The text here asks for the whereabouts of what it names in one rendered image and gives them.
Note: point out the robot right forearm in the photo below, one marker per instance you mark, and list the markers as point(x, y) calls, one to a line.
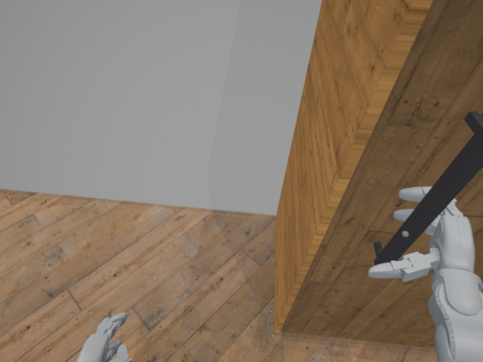
point(456, 306)

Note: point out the robot left hand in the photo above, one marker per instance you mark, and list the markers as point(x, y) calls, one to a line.
point(97, 347)

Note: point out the handle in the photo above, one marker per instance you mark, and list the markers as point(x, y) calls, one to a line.
point(458, 174)

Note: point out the wardrobe door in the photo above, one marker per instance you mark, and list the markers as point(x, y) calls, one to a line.
point(420, 131)

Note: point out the robot right hand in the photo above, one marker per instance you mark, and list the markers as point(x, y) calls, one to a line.
point(451, 234)

